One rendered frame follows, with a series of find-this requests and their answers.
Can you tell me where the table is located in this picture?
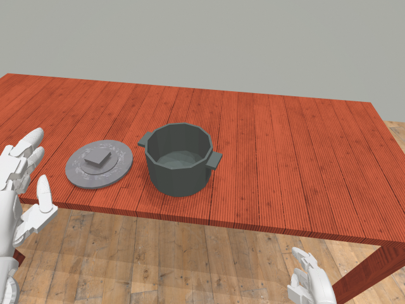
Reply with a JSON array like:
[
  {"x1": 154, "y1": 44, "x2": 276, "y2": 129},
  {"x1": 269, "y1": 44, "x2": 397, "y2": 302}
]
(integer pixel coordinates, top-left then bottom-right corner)
[{"x1": 0, "y1": 73, "x2": 405, "y2": 304}]

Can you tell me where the right robot hand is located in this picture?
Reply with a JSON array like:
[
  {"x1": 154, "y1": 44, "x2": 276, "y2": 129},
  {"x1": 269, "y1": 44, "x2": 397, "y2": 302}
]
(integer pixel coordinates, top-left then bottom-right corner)
[{"x1": 287, "y1": 247, "x2": 337, "y2": 304}]

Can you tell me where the knob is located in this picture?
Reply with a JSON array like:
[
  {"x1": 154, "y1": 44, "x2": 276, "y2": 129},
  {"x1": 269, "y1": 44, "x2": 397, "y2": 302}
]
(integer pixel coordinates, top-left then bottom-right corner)
[{"x1": 84, "y1": 147, "x2": 111, "y2": 167}]

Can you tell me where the left robot hand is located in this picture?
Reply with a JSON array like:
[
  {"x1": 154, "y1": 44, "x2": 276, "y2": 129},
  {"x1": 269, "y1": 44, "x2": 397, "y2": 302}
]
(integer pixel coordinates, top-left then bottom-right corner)
[{"x1": 0, "y1": 127, "x2": 58, "y2": 257}]

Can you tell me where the left robot forearm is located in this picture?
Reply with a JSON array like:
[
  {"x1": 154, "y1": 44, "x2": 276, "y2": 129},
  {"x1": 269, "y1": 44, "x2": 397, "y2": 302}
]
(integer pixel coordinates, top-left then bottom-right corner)
[{"x1": 0, "y1": 256, "x2": 20, "y2": 304}]

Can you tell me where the pot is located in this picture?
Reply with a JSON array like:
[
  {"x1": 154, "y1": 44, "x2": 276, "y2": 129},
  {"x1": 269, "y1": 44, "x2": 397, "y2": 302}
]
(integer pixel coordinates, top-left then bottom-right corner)
[{"x1": 137, "y1": 122, "x2": 223, "y2": 197}]

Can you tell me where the lid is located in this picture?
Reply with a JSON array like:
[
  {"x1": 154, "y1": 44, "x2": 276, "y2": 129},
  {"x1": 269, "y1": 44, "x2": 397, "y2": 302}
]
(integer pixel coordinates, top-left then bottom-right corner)
[{"x1": 65, "y1": 140, "x2": 133, "y2": 189}]

